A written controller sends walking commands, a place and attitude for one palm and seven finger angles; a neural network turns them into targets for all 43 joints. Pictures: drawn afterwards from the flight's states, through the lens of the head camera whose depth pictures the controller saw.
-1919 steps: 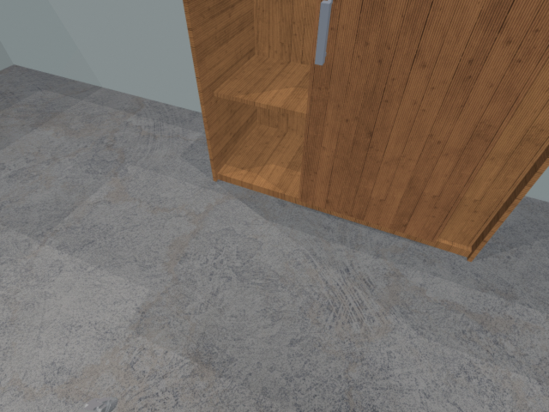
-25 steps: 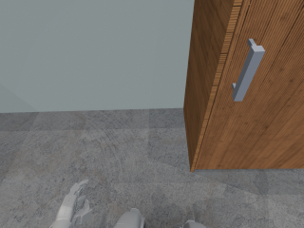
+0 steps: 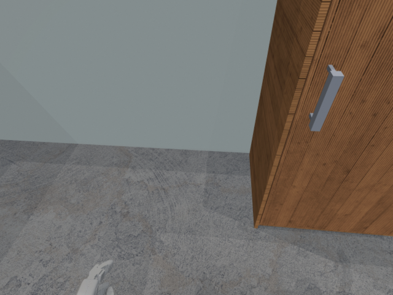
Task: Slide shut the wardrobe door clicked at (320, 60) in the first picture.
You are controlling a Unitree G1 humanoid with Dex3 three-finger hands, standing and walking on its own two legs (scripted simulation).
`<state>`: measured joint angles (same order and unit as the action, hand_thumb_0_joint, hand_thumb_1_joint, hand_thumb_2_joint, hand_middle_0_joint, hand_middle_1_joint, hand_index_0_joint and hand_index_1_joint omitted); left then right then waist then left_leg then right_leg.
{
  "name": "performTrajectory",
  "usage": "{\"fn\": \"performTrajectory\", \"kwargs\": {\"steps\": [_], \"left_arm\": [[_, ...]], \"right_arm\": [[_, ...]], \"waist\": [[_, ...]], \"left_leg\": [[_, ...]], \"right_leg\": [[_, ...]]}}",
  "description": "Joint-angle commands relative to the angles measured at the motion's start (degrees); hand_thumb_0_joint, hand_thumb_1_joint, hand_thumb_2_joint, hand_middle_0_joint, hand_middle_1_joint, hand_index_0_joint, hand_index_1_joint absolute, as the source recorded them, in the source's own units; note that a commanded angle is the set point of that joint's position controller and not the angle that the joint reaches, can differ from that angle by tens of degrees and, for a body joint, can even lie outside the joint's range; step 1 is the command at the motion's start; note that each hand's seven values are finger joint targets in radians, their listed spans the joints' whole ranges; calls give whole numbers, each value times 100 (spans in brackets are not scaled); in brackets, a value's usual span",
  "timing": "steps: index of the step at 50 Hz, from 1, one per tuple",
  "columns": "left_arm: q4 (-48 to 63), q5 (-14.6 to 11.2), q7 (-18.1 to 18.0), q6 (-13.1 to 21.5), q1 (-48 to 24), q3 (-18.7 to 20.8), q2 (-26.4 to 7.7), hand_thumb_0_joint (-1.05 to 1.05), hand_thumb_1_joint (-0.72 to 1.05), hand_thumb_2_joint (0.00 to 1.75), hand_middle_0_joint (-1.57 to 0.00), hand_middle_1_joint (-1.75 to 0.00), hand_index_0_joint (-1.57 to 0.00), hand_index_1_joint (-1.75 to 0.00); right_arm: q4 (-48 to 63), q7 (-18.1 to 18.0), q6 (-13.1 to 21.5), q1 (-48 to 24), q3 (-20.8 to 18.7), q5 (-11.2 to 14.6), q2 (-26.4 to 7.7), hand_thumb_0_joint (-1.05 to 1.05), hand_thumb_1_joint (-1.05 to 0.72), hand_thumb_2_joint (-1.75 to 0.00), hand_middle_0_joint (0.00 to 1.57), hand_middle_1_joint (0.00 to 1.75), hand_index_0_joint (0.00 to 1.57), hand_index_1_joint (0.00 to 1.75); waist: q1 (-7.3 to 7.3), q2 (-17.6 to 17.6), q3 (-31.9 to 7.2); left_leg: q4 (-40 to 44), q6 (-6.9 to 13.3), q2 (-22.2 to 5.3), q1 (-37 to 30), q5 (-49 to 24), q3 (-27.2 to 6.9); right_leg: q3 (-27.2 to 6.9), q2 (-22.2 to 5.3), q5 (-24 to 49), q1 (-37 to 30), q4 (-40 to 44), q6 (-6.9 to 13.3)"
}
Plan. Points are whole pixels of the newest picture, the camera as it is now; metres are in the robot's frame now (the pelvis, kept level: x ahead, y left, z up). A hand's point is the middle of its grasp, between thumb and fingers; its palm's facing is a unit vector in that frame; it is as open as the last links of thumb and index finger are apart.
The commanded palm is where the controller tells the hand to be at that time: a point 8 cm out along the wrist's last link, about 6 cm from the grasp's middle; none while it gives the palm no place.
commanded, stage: stop stepping back and stand still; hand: right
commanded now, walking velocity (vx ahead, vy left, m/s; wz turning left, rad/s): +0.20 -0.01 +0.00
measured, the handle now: (322, 98) +0.61 -0.32 +0.09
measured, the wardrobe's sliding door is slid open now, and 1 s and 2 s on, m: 0.00 0.00 0.00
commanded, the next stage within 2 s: let the arm hang, fingers relaxed in 1.56 s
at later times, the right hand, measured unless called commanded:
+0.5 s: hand out of the picture +0.10 -0.26 +0.16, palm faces +0.53 +0.73 -0.42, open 7.4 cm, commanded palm +0.05 -0.29 +0.18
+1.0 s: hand out of the picture +0.12 -0.31 +0.16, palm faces +0.46 +0.78 -0.43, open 7.4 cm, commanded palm +0.06 -0.34 +0.18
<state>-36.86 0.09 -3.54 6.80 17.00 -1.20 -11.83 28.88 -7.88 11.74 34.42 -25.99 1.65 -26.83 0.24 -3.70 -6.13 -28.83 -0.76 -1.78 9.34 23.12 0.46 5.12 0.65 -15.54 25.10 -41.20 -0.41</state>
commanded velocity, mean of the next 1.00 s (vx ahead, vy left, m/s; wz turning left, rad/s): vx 0.09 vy -0.02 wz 0.00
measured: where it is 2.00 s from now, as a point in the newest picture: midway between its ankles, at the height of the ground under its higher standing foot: outside the picture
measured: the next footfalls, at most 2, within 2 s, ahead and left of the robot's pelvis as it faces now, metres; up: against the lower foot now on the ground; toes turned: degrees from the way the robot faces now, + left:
right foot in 0.02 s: +0.05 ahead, -0.09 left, +0.00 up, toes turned -5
left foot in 0.30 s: -0.03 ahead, +0.10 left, +0.00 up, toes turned +4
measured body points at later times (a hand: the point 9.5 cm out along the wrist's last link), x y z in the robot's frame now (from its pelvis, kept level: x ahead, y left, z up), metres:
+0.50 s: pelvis -0.08 +0.02 +0.01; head -0.11 +0.03 +0.46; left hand +0.06 +0.26 -0.09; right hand +0.06 -0.30 +0.18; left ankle -0.07 +0.10 -0.73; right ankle -0.06 -0.13 -0.65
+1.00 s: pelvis -0.07 -0.04 +0.00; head -0.07 -0.05 +0.45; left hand +0.11 +0.17 -0.08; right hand +0.09 -0.34 +0.18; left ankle -0.07 +0.10 -0.73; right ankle -0.08 -0.14 -0.73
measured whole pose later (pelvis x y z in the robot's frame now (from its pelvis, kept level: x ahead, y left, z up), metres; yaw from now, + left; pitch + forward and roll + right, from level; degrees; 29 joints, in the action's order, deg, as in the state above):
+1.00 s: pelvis -0.07 -0.04 +0.00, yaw -2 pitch +0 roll +1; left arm -33.5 0.3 -2.5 5.8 12.7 -1.9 -9.4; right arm 27.6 -8.6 10.6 29.9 -22.6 0.9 -21.6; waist 0.5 -1.2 0.0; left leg -31.8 -1.4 -3.4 15.1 16.5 5.6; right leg 6.9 -3.3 -18.4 15.3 -33.7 0.6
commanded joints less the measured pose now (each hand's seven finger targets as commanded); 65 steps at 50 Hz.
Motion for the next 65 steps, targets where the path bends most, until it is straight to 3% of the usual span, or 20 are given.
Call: {"fn": "performTrajectory", "kwargs": {"steps": [1,2,3,5,9,12,13,14,15,16,17,21,28,31,34,37,39,43,52,65], "left_arm": [[901,-69,-148,471,-654,400,-837,0,90,90,-20,-30,-20,-30],[979,-94,-102,481,-591,443,-901,0,90,90,-20,-30,-20,-30],[984,-83,-61,509,-585,448,-858,0,90,90,-20,-30,-20,-30],[807,132,-48,558,-641,389,-765,0,90,90,-20,-30,-20,-30],[877,79,5,463,-861,365,-734,0,90,90,-20,-30,-20,-30],[1000,102,-59,187,-848,402,-759,0,90,90,-20,-30,-20,-30],[997,107,-71,76,-824,439,-736,0,90,90,-20,-30,-20,-30],[1047,80,-35,-43,-819,466,-608,0,90,90,-20,-30,-20,-30],[1058,39,-48,-49,-873,488,-712,0,90,90,-20,-30,-20,-30],[884,156,-36,-11,-904,473,-875,0,90,90,-20,-30,-20,-30],[711,160,24,11,-670,455,-791,0,90,90,-20,-30,-20,-30],[670,83,-74,65,-867,331,-707,0,90,90,-20,-30,-20,-30],[791,180,-207,432,-803,340,-568,0,90,90,-20,-30,-20,-30],[872,139,-191,405,-606,408,-639,0,90,90,-20,-30,-20,-30],[1054,-28,-113,310,-755,494,-844,0,90,90,-20,-30,-20,-30],[1042,-47,-30,241,-741,393,-710,0,90,90,-20,-30,-20,-30],[1046,-63,16,220,-745,376,-748,0,90,90,-20,-30,-20,-30],[1105,-51,42,212,-643,389,-693,0,90,90,-20,-30,-20,-30],[1207,-13,-21,226,-792,295,-611,0,90,90,-20,-30,-20,-30],[1141,-26,-48,190,-816,304,-668,0,90,90,-20,-30,-20,-30]], "right_arm": [[1085,-229,258,-1052,-392,43,-684,0,-90,-90,20,30,20,30],[1205,-262,279,-1105,-382,22,-741,0,-90,-90,20,30,20,30],[1251,-291,283,-1162,-368,-45,-757,0,-90,-90,20,30,20,30],[1538,-255,350,-1305,-376,-85,-835,0,-90,-90,20,30,20,30],[1219,-276,287,-671,-494,-96,-704,0,-90,-90,20,30,20,30],[439,-252,168,-259,-585,-110,-664,0,-90,-90,20,30,20,30],[229,-225,110,-264,-561,-146,-655,0,-90,-90,20,30,20,30],[122,-190,42,-376,-598,-158,-739,0,-90,-90,20,30,20,30],[232,-127,67,-738,-591,-104,-843,0,-90,-90,20,30,20,30],[172,-94,189,-1119,-681,-45,-861,0,-90,-90,20,30,20,30],[362,-47,303,-1475,-665,-65,-945,0,-90,-90,20,30,20,30],[118,-67,280,-1566,-24,-87,-488,0,-90,-90,20,30,20,30],[884,-367,293,-1585,-348,-179,-827,0,-90,-90,20,30,20,30],[948,-406,312,-1161,-504,-100,-774,0,-90,-90,20,30,20,30],[934,-367,370,-921,-578,-67,-678,0,-90,-90,20,30,20,30],[659,-243,338,-658,-538,-74,-561,0,-90,-90,20,30,20,30],[566,-208,316,-838,-398,-95,-457,0,-90,-90,20,30,20,30],[862,-199,302,-858,-353,-45,-522,0,-90,-90,20,30,20,30],[1333,-251,345,-846,-625,-34,-678,0,-90,-90,20,30,20,30],[730,-234,217,-876,-348,-53,-412,0,-90,-90,20,30,20,30]], "waist": [[-90,1298,-583],[19,1842,-598],[46,1785,-436],[-90,1835,-84],[9,1715,409],[33,1799,649],[92,1110,689],[110,-514,862],[105,-1580,1077],[-17,-966,1277],[-157,-828,590],[-131,51,912],[155,-512,315],[34,146,22],[118,1088,-62],[7,1492,212],[4,1155,493],[-72,349,-124],[13,1167,-91],[-5,523,400]], "left_leg": [[-1244,58,-333,608,-2349,0],[-1552,-86,-12,1456,-87,104],[-1751,-88,119,1756,773,90],[-2434,-6,93,1400,804,0],[-1469,112,237,-120,378,614],[-636,275,333,-1360,331,915],[-42,468,3,-1413,661,405],[1328,933,-1077,-434,2115,-1422],[2572,1375,-2395,777,3099,-3596],[2629,1362,-2394,1188,2312,-3233],[2146,1270,-2112,849,1796,-2471],[2096,816,-1517,1286,1346,-1097],[1471,829,-1367,271,48,-840],[624,531,-1007,71,-909,-449],[-355,80,-279,429,-1736,58],[-390,18,-112,124,-1768,396],[-211,51,-143,-82,-1958,325],[-99,229,-543,-181,-3246,-112],[-245,22,-151,-272,-2354,338],[493,79,-328,131,-1086,-33]], "right_leg": [[-702,-783,2303,-2102,1864,409],[-1486,-1426,3383,-2616,1605,700],[-1882,-1681,3699,-2581,1706,876],[-2531,-1783,1829,-1598,2557,597],[-1372,-1311,-2001,436,3337,565],[-959,-1034,-3093,1854,2885,321],[-614,-719,-2965,2155,1762,223],[-183,-187,-2284,2127,-508,89],[-326,95,-1553,2010,-2562,-42],[-621,-70,-988,1831,-3204,-104],[-698,-256,-526,1532,-3306,-128],[-332,-458,58,964,-2358,-82],[368,-177,-373,-508,720,145],[290,-208,194,-1258,1646,145],[-810,-1238,2072,-1607,1626,450],[-678,-1216,2209,-861,1660,351],[-497,-1115,1539,-363,1635,276],[-151,-699,1646,-831,1085,63],[-411,-950,1648,-761,1711,124],[-361,-736,-559,-292,1889,133]]}}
